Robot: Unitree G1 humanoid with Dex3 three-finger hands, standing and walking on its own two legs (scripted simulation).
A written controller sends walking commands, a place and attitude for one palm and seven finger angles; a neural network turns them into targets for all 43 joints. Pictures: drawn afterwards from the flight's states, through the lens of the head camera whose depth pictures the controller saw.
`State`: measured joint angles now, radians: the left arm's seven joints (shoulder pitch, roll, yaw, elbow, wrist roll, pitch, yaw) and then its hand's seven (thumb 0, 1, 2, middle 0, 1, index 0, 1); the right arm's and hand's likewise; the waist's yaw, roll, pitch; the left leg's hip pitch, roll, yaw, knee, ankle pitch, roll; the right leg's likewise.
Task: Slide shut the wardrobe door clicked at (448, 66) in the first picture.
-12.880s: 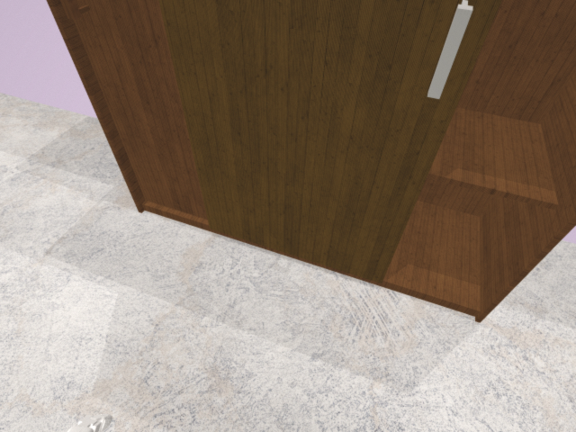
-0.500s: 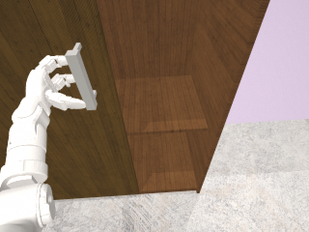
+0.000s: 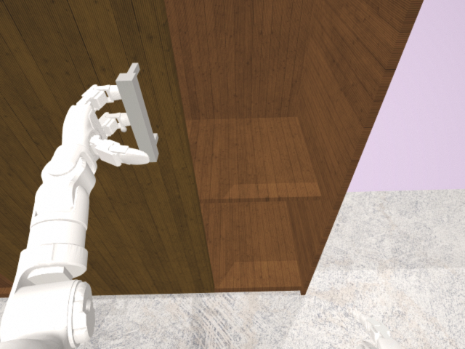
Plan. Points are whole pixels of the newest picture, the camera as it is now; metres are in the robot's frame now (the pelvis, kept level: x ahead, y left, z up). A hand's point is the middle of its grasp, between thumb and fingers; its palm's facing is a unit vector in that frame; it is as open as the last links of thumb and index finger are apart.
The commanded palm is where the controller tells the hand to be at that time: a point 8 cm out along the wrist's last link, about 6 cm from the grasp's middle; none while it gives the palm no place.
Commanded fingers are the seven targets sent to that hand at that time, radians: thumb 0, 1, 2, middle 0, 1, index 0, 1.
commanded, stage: slide the fingers in behind the handle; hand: left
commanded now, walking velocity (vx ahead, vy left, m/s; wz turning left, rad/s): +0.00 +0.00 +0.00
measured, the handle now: (143, 114) +0.47 +0.18 +0.19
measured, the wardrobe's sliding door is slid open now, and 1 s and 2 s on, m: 0.37 0.37 0.37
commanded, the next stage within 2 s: grip the handle and tug to test in 1.10 s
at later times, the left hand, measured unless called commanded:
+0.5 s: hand (138, 128) +0.41 +0.18 +0.20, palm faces +0.07 -1.00 +0.00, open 14.0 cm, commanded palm +0.39 +0.23 +0.20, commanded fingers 0.00 -0.50 0.30 -0.30 -1.20 -0.30 -1.20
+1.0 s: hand (141, 127) +0.42 +0.17 +0.20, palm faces +0.08 -1.00 +0.00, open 14.0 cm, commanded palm +0.39 +0.22 +0.20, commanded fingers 0.00 -0.50 0.30 -0.30 -1.20 -0.30 -1.20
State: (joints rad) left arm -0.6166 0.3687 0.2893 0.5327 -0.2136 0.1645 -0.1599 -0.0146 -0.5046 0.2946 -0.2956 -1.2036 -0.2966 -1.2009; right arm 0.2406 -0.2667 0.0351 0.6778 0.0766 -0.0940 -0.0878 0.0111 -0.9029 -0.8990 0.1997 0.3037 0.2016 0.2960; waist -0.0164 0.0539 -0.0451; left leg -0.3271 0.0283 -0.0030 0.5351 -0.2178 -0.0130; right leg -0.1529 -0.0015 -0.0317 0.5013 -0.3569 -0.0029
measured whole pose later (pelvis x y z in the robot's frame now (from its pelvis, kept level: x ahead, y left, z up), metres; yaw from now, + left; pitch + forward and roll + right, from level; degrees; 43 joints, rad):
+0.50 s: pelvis +0.01 +0.00 +0.00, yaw -1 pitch +1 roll +0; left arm -0.55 0.32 0.29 0.42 -0.21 0.19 -0.12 -0.01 -0.50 0.29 -0.30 -1.21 -0.30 -1.20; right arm 0.27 -0.26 0.02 0.69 0.07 -0.08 -0.07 0.01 -0.90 -0.90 0.20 0.30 0.20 0.30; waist -0.02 0.06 -0.05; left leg -0.31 0.03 0.01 0.52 -0.23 -0.02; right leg -0.14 0.00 -0.02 0.49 -0.36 0.00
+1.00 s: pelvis +0.01 -0.01 +0.00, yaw +0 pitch +1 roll +0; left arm -0.61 0.32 0.26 0.50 -0.20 0.19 -0.10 -0.01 -0.50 0.29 -0.30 -1.20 -0.30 -1.20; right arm 0.25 -0.26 0.03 0.68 0.07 -0.06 -0.08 0.01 -0.90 -0.90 0.20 0.30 0.20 0.30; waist -0.02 0.05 -0.04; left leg -0.32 0.03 0.00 0.53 -0.23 -0.02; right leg -0.15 0.00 -0.03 0.50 -0.36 -0.01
